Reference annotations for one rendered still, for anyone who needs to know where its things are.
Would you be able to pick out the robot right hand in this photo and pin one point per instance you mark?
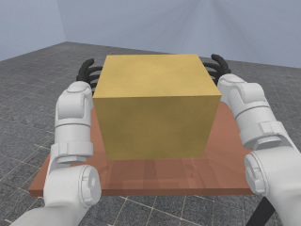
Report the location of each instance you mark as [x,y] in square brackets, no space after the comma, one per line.
[221,69]

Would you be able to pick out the carton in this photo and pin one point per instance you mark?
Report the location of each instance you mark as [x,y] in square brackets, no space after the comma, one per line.
[155,106]

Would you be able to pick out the robot left hand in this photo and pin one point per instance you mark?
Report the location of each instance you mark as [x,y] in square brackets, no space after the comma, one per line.
[85,71]

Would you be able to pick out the left robot upper arm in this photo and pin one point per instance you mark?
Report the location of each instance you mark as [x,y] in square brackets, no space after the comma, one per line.
[68,194]

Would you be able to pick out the left robot forearm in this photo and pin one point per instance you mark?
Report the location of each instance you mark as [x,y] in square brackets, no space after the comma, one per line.
[72,128]

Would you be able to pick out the right robot upper arm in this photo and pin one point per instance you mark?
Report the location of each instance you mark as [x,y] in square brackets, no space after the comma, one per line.
[275,173]

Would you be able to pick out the right robot forearm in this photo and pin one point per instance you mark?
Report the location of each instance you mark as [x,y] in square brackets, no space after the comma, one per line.
[259,128]

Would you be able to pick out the table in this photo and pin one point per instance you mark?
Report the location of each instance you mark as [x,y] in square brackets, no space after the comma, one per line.
[220,171]

